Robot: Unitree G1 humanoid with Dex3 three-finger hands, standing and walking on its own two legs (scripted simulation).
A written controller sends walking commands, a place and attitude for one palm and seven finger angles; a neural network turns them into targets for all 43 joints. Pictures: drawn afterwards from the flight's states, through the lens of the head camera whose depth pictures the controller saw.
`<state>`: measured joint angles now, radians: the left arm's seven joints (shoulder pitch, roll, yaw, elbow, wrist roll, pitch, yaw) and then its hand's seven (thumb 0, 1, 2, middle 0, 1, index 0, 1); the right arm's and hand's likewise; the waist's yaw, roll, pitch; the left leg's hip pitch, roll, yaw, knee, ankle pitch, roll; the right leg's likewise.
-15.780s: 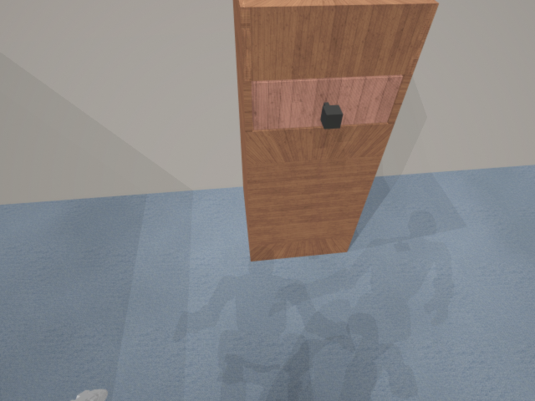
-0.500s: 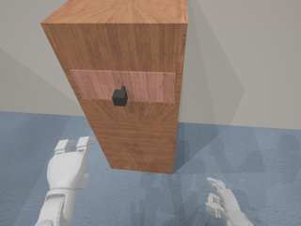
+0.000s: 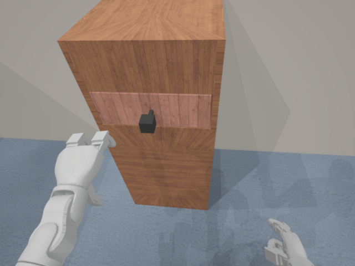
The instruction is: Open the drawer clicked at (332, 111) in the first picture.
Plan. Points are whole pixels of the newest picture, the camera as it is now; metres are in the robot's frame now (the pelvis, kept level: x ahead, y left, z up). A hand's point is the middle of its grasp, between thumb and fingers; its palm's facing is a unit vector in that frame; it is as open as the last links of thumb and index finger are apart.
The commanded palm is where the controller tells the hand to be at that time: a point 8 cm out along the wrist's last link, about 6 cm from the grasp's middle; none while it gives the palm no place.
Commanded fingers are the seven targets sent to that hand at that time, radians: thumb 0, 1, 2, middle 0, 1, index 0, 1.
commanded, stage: raise the hand with hooked fingers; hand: left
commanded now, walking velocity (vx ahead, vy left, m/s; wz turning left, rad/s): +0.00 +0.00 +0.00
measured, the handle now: (149, 119) +0.53 +0.18 +0.00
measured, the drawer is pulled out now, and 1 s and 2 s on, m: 0.00 0.00 0.00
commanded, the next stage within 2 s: move the hooked fingers above the handle in 0.66 s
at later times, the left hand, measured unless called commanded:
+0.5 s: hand (84, 155) +0.29 +0.25 +0.12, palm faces +0.04 -0.07 -1.00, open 13.8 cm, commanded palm +0.27 +0.25 +0.18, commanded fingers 0.00 -0.50 0.30 -0.30 -1.20 -0.30 -1.20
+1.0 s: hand (94, 153) +0.31 +0.23 +0.11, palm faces +0.04 -0.05 -1.00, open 13.8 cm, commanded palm +0.29 +0.23 +0.17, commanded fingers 0.00 -0.50 0.30 -0.30 -1.20 -0.30 -1.20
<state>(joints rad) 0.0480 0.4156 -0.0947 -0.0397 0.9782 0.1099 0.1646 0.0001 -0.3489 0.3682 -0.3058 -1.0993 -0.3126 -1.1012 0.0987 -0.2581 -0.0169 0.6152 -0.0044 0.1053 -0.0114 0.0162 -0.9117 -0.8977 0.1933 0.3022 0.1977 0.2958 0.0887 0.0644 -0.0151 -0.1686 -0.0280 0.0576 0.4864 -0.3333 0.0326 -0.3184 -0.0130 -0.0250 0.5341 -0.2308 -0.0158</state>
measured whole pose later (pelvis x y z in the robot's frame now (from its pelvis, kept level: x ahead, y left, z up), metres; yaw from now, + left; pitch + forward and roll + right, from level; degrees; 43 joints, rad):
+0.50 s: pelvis -0.01 +0.01 +0.01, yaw +1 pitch +0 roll +0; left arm -0.13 0.51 -0.04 0.02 0.90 -0.01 -0.03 0.00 -0.49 0.30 -0.31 -1.20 -0.32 -1.20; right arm 0.16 -0.26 0.00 0.63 0.01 0.13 0.00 0.01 -0.91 -0.90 0.20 0.30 0.20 0.30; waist 0.09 0.08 0.01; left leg -0.13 -0.04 0.04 0.40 -0.27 0.04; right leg -0.26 -0.02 -0.04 0.42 -0.16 -0.01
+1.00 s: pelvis -0.02 -0.01 +0.01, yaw +2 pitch +0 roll +1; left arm -0.25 0.48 -0.10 0.19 0.93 -0.02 0.03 0.00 -0.50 0.30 -0.32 -1.20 -0.32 -1.20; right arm 0.13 -0.25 0.00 0.64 0.02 0.10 -0.02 0.01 -0.91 -0.90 0.20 0.30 0.20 0.30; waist 0.09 0.07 0.01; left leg -0.15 -0.03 0.03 0.40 -0.25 0.02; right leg -0.29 -0.02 -0.05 0.43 -0.15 -0.02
